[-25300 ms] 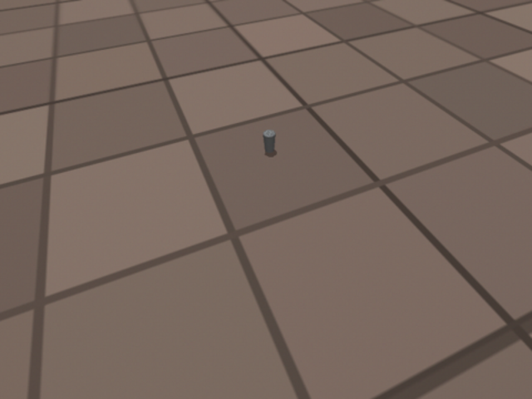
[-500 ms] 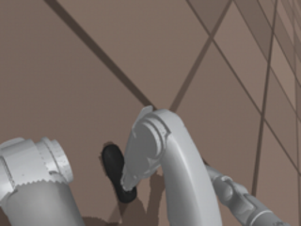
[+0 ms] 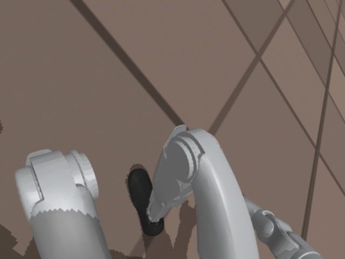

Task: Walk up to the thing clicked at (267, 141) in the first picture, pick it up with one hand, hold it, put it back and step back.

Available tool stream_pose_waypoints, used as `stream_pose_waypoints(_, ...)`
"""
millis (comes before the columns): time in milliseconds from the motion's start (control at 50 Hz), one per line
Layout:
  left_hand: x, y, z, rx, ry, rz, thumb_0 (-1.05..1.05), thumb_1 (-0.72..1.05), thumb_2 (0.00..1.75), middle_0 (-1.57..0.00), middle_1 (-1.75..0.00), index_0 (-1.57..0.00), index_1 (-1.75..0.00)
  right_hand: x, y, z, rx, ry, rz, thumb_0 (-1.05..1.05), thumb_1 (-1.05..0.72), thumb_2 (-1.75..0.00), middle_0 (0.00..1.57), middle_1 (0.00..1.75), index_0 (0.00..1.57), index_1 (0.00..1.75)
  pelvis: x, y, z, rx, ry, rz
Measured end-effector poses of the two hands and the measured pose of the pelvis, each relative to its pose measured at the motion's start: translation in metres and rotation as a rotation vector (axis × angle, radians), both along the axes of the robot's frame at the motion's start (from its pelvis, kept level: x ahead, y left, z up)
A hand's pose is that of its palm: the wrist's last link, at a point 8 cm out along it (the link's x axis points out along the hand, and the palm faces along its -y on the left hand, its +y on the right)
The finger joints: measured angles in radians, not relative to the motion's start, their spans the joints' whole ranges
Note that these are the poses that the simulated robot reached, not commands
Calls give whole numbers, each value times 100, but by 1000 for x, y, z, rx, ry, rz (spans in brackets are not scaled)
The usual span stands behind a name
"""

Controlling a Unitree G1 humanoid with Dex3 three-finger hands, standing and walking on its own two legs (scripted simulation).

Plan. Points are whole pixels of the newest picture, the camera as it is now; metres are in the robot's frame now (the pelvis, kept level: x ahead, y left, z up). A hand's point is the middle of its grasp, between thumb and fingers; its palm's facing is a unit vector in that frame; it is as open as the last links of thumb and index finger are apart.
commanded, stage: withdraw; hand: left
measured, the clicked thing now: out of the picture +0.44 +0.30 -0.23
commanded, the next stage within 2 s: rise in 0.02 s
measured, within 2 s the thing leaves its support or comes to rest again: neither
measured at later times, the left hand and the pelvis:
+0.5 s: hand out of the picture +0.35 +0.44 -0.02, palm faces +0.41 -0.81 -0.41, open 17.0 cm; pelvis +0.01 +0.00 +0.05, yaw +7 degrees
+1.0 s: hand out of the picture +0.26 +0.32 +0.17, palm faces +0.34 -0.83 -0.45, open 17.4 cm; pelvis +0.06 -0.02 +0.28, yaw +14 degrees
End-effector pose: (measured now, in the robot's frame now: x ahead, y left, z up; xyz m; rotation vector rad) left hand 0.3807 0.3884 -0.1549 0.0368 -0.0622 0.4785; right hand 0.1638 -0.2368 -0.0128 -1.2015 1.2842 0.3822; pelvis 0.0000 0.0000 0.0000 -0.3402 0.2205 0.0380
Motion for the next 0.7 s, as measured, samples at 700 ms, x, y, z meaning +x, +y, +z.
stream_pose_waypoints(700, -123, 24, 224, 216, 701, 17, -1, -49, 9, -6, -6, -7, -6, 42, 9, 23, 427, -201, -592, 0, -90, -90, 20, 30, 21, 30, 19, -11, 124, 176, 364, 94)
